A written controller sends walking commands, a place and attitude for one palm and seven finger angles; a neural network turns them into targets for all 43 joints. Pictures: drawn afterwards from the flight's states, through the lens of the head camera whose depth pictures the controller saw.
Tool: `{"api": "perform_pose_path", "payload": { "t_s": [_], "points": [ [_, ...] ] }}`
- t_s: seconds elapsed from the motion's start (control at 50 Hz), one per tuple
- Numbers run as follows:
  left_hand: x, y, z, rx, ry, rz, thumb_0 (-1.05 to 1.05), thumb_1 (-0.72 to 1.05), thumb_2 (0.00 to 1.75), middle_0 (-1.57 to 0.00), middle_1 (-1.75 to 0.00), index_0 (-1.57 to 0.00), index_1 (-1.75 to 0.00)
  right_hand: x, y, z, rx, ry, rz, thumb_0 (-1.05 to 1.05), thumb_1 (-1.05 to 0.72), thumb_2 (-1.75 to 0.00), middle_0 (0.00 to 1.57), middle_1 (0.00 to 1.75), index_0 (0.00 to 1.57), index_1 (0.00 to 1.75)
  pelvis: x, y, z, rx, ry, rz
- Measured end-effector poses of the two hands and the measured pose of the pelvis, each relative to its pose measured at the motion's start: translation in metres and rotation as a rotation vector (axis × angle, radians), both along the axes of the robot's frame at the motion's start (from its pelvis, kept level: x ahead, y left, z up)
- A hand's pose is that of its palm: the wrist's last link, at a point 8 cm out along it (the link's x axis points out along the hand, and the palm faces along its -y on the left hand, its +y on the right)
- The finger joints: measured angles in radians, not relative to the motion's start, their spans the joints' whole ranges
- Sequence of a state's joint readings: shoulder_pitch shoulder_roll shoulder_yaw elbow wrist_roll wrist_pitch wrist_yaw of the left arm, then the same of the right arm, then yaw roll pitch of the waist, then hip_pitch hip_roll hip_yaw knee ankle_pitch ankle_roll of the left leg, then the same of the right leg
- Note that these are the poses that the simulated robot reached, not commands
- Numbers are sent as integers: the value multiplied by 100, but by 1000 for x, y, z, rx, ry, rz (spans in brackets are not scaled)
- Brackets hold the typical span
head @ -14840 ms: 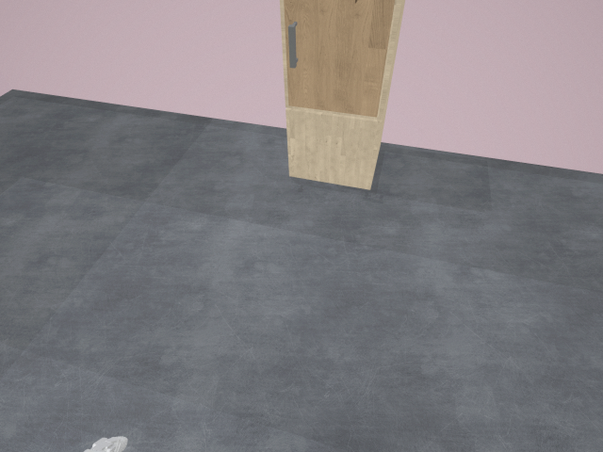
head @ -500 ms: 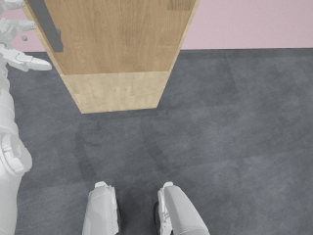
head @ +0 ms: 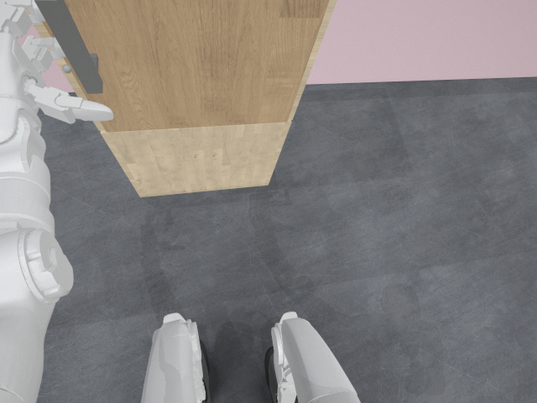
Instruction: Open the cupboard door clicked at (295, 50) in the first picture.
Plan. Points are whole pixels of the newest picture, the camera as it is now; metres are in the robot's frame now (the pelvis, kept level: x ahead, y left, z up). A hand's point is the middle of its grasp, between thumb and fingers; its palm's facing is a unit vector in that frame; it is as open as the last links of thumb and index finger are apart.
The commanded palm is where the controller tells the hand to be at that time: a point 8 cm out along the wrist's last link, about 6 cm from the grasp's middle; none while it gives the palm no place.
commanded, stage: slide the fingers in behind the handle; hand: left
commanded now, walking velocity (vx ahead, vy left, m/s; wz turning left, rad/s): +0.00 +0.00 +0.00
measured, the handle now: (75, 35) +0.60 +0.21 +0.07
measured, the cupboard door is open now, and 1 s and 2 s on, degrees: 0 0 1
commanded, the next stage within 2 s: close the thumb around the handle in 0.90 s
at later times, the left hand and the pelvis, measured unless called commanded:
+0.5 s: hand (95, 69) +0.55 +0.18 +0.06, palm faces +0.07 -1.00 -0.01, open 14.0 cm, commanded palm +0.53 +0.21 +0.06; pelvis +0.01 +0.00 +0.01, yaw +1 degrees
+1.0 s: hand (97, 71) +0.55 +0.18 +0.06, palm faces +0.08 -1.00 -0.02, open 14.0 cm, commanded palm +0.53 +0.21 +0.06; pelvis +0.00 -0.01 +0.00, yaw +1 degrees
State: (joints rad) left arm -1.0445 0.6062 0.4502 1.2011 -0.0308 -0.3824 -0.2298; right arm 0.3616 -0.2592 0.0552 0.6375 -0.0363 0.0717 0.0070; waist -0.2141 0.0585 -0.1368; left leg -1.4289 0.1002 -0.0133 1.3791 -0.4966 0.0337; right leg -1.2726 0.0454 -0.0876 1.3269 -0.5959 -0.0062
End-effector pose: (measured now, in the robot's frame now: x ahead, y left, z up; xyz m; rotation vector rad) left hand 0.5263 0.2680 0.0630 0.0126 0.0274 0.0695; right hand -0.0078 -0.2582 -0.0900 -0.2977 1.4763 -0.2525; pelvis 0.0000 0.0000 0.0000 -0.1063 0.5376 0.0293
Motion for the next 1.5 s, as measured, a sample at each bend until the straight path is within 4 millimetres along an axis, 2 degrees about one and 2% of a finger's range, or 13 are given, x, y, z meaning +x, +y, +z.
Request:
{"api": "perform_pose_path", "payload": {
  "t_s": [0.56, 0.84, 1.08, 1.24, 1.5],
  "points": [
    [-2, -37, 1, 0, -12, -1, -1, -50, 30, -30, -120, -30, -120, 14, 0, -1, 34, -29, 3, 0, -90, -90, 20, 30, 21, 30, 6, -3, 5, 12, -15, 5],
    [-2, -37, 2, 5, -15, 8, -1, -50, 30, -30, -120, -30, -120, 6, -2, -4, 38, -7, -6, 0, -90, -90, 20, 30, 21, 30, 4, -5, 3, 16, -12, 3],
    [-2, -35, 0, 0, -10, 11, -1, -49, 31, -30, -120, -30, -120, 7, -5, -2, 23, -14, -4, 0, -90, -90, 20, 30, 21, 30, 4, -5, 4, 14, -12, 3],
    [0, -34, 1, 1, -18, 4, -1, -25, 41, -31, -122, -32, -123, 9, -4, -2, 24, -9, -4, 0, -90, -90, 20, 30, 21, 30, 5, -4, 4, 13, -9, 3],
    [-4, -36, 2, 1, -12, 17, 0, 42, 70, -36, -130, -35, -130, 12, 1, -2, 41, -14, 0, 0, -90, -90, 20, 30, 21, 30, 7, -2, 7, 14, -15, 6]
  ]
}}
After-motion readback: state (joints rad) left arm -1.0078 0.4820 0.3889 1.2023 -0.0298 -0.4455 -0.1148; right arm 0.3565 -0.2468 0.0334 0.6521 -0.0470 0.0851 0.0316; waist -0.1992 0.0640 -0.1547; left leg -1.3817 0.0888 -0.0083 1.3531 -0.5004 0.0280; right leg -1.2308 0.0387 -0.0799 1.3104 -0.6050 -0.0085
